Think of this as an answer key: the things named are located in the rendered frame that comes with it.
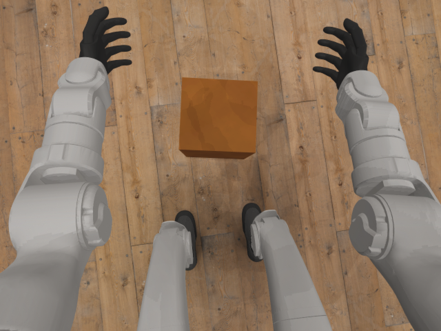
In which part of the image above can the right robot forearm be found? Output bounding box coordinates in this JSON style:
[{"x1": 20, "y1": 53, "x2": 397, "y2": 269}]
[{"x1": 335, "y1": 70, "x2": 441, "y2": 206}]

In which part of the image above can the robot left upper arm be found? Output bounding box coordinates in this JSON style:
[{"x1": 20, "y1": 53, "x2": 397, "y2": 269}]
[{"x1": 0, "y1": 181, "x2": 112, "y2": 331}]

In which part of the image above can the robot right foot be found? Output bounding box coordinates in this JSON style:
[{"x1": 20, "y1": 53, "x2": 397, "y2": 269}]
[{"x1": 242, "y1": 203, "x2": 262, "y2": 262}]

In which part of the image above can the robot right upper arm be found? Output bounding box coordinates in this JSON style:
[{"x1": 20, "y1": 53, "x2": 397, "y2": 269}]
[{"x1": 349, "y1": 194, "x2": 441, "y2": 331}]

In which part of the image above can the right robot hand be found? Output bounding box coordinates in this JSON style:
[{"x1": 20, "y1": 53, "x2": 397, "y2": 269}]
[{"x1": 313, "y1": 18, "x2": 369, "y2": 89}]

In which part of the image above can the robot right thigh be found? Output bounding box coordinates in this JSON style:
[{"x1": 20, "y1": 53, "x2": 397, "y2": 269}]
[{"x1": 250, "y1": 217, "x2": 333, "y2": 331}]

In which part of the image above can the left robot forearm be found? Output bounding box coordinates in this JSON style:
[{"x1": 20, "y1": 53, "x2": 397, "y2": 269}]
[{"x1": 8, "y1": 57, "x2": 112, "y2": 249}]

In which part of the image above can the left robot hand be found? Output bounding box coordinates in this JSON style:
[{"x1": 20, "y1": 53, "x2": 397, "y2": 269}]
[{"x1": 79, "y1": 6, "x2": 132, "y2": 75}]

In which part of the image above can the carton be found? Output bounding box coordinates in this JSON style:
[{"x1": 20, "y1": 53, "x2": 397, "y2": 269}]
[{"x1": 178, "y1": 77, "x2": 258, "y2": 159}]

